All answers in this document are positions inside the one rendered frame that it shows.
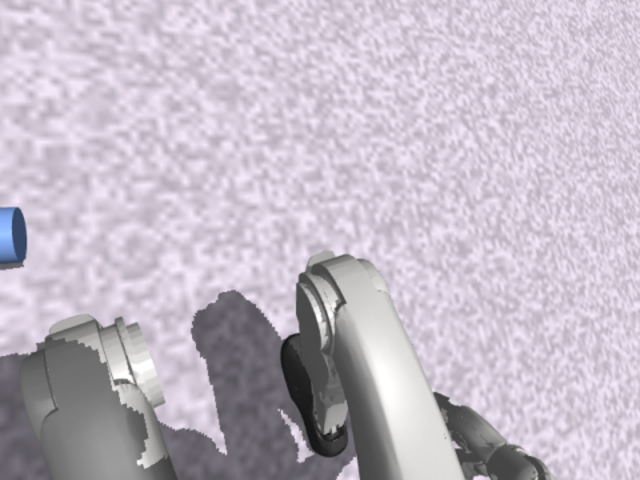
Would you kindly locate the right robot arm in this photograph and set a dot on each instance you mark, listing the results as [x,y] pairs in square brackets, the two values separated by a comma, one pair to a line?
[512,462]

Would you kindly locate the right robot foot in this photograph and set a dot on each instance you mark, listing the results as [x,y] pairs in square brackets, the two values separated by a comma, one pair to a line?
[299,387]

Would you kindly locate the right robot hand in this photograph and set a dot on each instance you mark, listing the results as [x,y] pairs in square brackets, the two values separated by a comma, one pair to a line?
[472,433]

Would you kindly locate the can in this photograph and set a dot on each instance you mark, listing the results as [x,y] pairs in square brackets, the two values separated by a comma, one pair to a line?
[13,235]

